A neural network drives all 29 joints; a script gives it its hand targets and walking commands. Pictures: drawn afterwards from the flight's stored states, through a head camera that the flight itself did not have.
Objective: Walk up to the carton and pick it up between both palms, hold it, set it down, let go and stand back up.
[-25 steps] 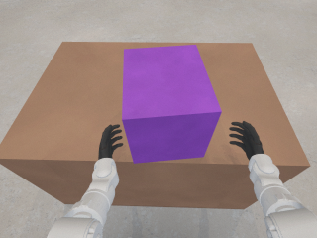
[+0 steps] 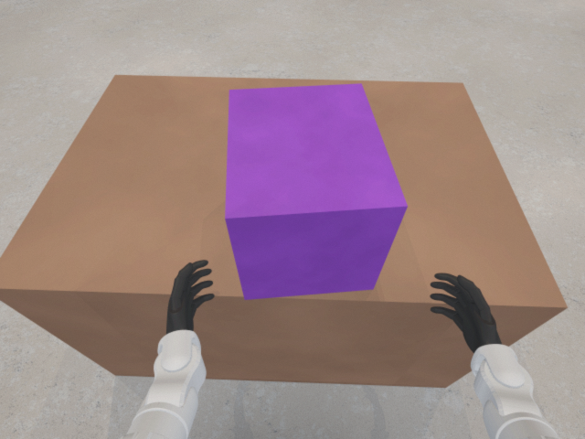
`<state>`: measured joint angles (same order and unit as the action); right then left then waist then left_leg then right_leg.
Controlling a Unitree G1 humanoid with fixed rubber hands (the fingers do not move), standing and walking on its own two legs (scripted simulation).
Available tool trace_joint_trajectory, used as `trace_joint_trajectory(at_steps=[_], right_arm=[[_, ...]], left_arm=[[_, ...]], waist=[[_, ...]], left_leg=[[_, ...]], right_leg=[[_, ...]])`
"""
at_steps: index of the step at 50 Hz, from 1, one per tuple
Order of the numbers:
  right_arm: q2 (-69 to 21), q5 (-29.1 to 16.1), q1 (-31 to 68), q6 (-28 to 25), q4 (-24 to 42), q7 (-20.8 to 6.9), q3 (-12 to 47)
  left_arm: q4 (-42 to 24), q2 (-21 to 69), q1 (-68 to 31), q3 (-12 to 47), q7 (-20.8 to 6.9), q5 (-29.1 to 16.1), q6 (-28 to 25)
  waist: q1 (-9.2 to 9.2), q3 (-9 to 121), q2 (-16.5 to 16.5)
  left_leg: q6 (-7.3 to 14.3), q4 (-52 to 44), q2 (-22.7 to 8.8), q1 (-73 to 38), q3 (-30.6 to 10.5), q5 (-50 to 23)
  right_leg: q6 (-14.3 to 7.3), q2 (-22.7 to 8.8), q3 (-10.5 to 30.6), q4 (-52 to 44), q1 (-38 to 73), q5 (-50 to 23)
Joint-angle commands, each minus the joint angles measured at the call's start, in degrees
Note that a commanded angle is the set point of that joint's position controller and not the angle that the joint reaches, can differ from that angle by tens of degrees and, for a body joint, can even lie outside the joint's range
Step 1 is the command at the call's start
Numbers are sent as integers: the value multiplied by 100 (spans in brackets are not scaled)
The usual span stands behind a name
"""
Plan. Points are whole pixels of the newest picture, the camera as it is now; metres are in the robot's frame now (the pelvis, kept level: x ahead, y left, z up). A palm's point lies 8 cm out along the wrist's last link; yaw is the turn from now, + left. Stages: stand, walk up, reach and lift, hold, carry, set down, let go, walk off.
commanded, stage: set down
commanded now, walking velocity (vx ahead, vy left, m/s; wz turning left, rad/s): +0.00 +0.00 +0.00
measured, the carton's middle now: (303, 191) +0.53 +0.01 -0.01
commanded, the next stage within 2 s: none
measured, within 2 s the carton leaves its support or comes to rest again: neither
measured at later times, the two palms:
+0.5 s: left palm (183, 358) +0.23 +0.16 -0.02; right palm (513, 385) +0.22 -0.27 -0.02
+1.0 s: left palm (180, 370) +0.22 +0.17 -0.04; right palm (505, 392) +0.21 -0.26 -0.03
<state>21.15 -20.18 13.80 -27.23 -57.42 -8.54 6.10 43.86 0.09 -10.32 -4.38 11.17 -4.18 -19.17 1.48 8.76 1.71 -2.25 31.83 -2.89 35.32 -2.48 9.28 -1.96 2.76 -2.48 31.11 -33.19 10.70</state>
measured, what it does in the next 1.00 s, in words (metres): stands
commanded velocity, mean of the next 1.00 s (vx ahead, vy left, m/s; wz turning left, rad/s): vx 0.00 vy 0.00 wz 0.00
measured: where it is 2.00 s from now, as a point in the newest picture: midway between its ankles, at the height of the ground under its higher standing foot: outside the picture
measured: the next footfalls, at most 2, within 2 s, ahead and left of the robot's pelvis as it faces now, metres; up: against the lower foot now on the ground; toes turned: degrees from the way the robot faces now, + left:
none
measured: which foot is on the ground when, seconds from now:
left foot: down 0.00-1.00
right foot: down 0.00-1.00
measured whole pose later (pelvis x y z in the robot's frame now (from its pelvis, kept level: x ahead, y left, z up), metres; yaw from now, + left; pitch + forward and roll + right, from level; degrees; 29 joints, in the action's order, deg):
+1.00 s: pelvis +0.01 -0.02 +0.01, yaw +0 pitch +7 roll +1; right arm 19.1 -20.2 -8.4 -19.6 -39.7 -7.4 5.0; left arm 30.2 -1.8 6.5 -1.6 10.1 -4.2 -7.6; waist 1.5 7.0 -3.1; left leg -2.3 27.4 -2.8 25.2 -2.4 9.2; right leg -2.2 2.6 -2.5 30.4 -24.8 12.7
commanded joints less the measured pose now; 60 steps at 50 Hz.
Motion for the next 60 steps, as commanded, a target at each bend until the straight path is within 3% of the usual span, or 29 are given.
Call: trace_joint_trajectory(at_steps=[1,10,22,32,40,60], right_arm=[[1495,-288,912,-417,1656,-111,-636],[1284,-273,-30,-421,2004,-137,-668],[851,-292,-1275,-245,2851,-9,-446],[629,-7,-1456,125,3220,85,-608],[563,154,-1619,344,3043,166,-710],[316,554,-2083,575,2651,356,-754]], left_arm=[[-2160,-782,-672,603,19,-204,-318],[-2494,-783,22,722,74,-198,-246],[-3011,-791,1097,695,1,-119,-3],[-3125,-1051,978,617,-76,-123,290],[-3096,-1133,1045,593,-133,69,578],[-3175,-1456,1604,459,-468,270,1232]], waist=[[-263,2100,-777],[-208,1456,-807],[-123,573,-1035],[-166,182,-1174],[-230,172,-915],[-258,231,-546]], left_leg=[[89,-591,197,-2809,207,-580],[133,-780,212,-2758,226,135],[203,-892,312,-2683,419,57],[266,-842,394,-2498,452,265],[224,-899,429,-2464,462,234],[181,-1054,471,-2942,543,-196]], right_leg=[[154,20,162,-550,1784,-579],[157,-123,404,-760,1754,411],[238,-348,764,-1048,2189,756],[271,-628,1083,-1268,2077,1739],[236,-673,1099,-1280,2194,1591],[187,-401,624,-1176,2386,-60]])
